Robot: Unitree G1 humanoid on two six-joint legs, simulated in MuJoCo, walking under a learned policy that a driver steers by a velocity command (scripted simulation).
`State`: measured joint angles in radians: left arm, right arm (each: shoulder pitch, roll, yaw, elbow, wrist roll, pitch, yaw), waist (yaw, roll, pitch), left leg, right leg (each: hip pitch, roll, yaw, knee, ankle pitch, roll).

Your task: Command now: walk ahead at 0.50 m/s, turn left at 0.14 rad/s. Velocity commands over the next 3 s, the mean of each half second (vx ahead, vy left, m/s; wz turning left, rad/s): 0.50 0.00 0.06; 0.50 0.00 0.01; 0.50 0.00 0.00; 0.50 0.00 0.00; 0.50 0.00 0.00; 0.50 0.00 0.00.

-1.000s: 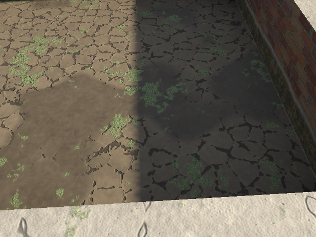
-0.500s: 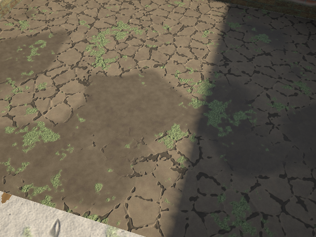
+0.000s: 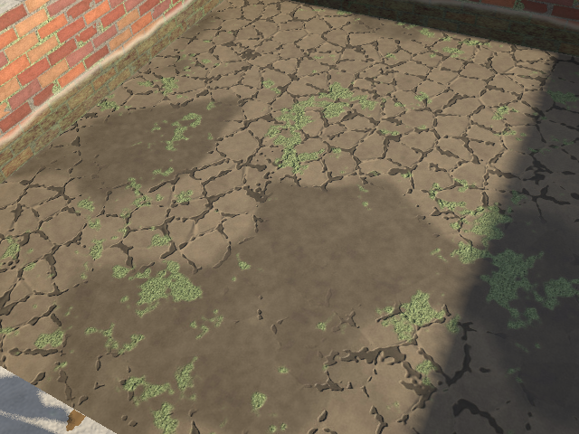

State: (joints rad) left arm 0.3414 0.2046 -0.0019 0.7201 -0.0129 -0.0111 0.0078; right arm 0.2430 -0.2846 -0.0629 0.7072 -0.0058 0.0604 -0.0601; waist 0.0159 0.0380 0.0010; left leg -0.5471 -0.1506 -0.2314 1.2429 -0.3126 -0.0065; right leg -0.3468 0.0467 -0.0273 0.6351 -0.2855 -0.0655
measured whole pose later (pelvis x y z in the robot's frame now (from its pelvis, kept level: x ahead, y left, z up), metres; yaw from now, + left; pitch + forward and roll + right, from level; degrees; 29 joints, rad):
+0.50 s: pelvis +0.03 +0.06 +0.00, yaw +1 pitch -1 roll -1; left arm 0.18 0.23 -0.01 0.60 0.01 0.05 -0.01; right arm 0.09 -0.17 0.03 0.64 0.00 0.07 -0.04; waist -0.01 -0.01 -0.02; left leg -0.36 -0.04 -0.02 0.61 -0.24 0.04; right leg -0.34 0.03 0.00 0.74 -0.41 0.01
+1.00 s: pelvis +0.06 +0.09 +0.00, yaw +0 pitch -2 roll +0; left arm 0.16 0.18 -0.04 0.60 0.01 0.04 0.00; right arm 0.05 -0.19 0.03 0.62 0.01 0.06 -0.03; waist -0.01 0.00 -0.01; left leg -0.28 -0.08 0.01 0.64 -0.31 0.08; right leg -0.20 0.02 0.00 0.63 -0.40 -0.01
